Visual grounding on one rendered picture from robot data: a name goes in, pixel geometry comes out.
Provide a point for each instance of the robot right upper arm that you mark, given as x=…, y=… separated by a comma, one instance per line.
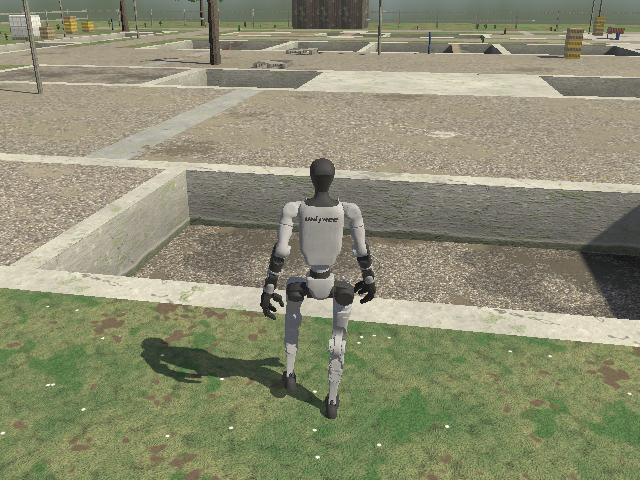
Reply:
x=353, y=213

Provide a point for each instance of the right robot shin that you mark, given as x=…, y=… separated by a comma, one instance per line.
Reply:
x=335, y=373

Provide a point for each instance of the robot right forearm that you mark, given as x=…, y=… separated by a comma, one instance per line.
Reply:
x=366, y=267

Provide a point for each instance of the robot left forearm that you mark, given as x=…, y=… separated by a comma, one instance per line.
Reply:
x=273, y=273

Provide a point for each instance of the robot torso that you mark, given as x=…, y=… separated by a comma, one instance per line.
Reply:
x=320, y=238

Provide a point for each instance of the robot left hand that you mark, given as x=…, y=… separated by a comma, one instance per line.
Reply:
x=267, y=306

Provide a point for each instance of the robot left upper arm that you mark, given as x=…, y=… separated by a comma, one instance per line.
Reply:
x=289, y=211

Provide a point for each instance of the robot right hand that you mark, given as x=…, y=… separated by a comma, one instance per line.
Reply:
x=370, y=288

